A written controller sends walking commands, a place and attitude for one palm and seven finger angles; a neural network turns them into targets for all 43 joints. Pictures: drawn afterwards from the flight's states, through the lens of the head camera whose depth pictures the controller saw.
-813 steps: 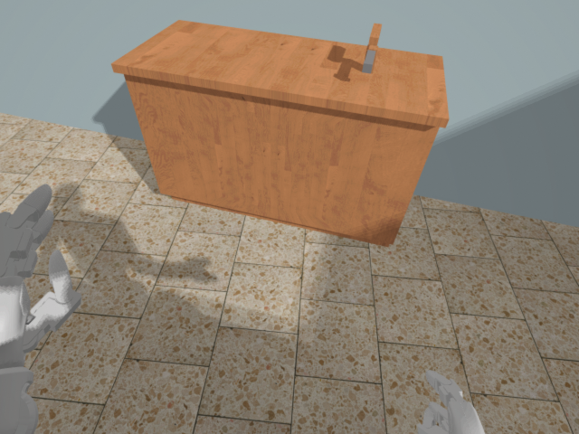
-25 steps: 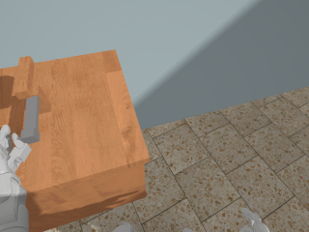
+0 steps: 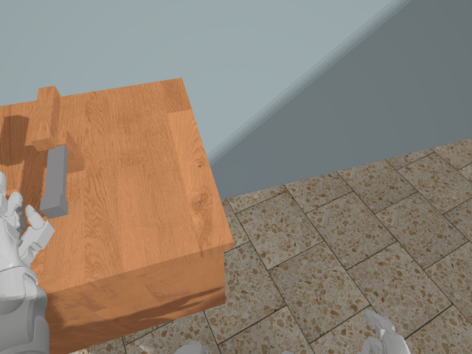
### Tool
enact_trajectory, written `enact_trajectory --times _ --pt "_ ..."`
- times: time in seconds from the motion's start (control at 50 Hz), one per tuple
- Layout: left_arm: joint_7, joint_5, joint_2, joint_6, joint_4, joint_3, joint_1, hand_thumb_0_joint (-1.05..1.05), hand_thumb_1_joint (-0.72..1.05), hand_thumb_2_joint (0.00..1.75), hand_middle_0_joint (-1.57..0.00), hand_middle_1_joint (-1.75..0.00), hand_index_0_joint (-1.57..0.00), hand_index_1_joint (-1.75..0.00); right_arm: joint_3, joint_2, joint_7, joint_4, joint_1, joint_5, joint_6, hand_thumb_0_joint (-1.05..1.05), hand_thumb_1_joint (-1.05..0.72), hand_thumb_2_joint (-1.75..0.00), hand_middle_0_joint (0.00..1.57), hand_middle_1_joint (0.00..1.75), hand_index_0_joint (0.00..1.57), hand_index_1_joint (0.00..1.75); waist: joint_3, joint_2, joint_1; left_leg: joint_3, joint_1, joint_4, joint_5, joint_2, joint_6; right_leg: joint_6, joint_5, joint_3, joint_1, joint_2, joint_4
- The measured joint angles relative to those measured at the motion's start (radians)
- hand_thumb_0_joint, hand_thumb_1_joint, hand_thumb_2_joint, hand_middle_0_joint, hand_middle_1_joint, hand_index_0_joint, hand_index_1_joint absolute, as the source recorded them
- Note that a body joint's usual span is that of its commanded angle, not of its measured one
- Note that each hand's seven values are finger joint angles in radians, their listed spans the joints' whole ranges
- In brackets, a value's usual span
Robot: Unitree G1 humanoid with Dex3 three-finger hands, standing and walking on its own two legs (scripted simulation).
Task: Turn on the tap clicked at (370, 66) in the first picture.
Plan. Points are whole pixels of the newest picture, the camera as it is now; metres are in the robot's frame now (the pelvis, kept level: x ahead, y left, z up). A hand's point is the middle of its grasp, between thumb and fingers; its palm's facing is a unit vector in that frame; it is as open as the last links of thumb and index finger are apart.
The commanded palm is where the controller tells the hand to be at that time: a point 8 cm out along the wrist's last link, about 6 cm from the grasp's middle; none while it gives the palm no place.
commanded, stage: push the lever round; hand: left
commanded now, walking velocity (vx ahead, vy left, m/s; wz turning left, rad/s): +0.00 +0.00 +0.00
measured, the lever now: (54, 206) +0.32 +0.31 +0.07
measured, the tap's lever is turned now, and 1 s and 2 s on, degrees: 1 12 40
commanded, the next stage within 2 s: none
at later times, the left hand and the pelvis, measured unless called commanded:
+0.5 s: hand (69, 224) +0.29 +0.29 +0.05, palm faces +0.57 -0.81 -0.10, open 7.6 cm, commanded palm +0.24 +0.33 +0.06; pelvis +0.00 -0.01 +0.00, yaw +0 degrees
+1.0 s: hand (80, 224) +0.29 +0.27 +0.06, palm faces +0.64 -0.77 -0.07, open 7.6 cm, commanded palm +0.25 +0.29 +0.06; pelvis +0.00 -0.01 +0.00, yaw +0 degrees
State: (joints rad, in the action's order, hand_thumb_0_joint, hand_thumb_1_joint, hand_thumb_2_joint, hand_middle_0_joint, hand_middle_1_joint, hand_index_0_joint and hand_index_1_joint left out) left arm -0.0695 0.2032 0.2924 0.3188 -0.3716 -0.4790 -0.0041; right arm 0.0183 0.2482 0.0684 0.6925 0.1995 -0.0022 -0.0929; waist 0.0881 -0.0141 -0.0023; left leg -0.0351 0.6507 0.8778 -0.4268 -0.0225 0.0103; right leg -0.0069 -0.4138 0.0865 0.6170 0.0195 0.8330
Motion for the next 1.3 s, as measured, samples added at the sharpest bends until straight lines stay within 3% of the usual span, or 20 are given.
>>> enact_trajectory --times 0.44,0.66,0.94,1.3 --pt "-0.097 -0.042 -0.054 -0.01 0.047 0.085 0.008 0.03 0.95 0.92 -0.15 -0.15 -0.15 -0.15 -0.005 -0.009 -0.004 -0.002 0.0 0.004 0.011 0.01 -0.9 -0.9 0.2 0.3 0.2 0.3 0.003 -0.006 0.0 0.0 -0.013 -0.005 0.004 0.001 0.005 -0.005 -0.001 -0.001 -0.008 0.0 0.005" --pt "-0.109 -0.035 -0.052 -0.007 0.03 0.074 0.005 0.02 0.93 0.91 -0.15 -0.15 -0.15 -0.15 -0.003 -0.007 -0.005 -0.004 -0.002 0.002 0.023 0.01 -0.9 -0.9 0.2 0.3 0.2 0.3 0.004 -0.005 0.005 0.0 -0.022 -0.011 0.007 -0.006 0.01 -0.011 0.001 -0.001 -0.014 -0.006 0.002" --pt "-0.225 -0.072 -0.11 -0.012 0.06 0.127 0.001 0.02 0.95 0.92 -0.15 -0.15 -0.15 -0.15 0.002 -0.012 -0.014 -0.001 -0.009 0.013 0.041 0.01 -0.9 -0.9 0.2 0.3 0.2 0.3 0.009 -0.003 -0.001 -0.004 -0.024 -0.01 0.009 -0.001 0.01 -0.01 -0.001 0.002 -0.018 -0.002 0.006" --pt "-0.421 -0.161 -0.187 -0.046 0.052 0.232 -0.064 0.01 0.96 0.93 -0.15 -0.15 -0.15 -0.15 -0.009 -0.031 -0.02 0.002 -0.04 0.03 0.072 0.01 -0.9 -0.9 0.2 0.3 0.2 0.3 0.01 -0.005 -0.006 -0.01 -0.028 -0.007 0.015 0.007 0.007 -0.007 0.003 0.008 -0.026 0.006 0.007"
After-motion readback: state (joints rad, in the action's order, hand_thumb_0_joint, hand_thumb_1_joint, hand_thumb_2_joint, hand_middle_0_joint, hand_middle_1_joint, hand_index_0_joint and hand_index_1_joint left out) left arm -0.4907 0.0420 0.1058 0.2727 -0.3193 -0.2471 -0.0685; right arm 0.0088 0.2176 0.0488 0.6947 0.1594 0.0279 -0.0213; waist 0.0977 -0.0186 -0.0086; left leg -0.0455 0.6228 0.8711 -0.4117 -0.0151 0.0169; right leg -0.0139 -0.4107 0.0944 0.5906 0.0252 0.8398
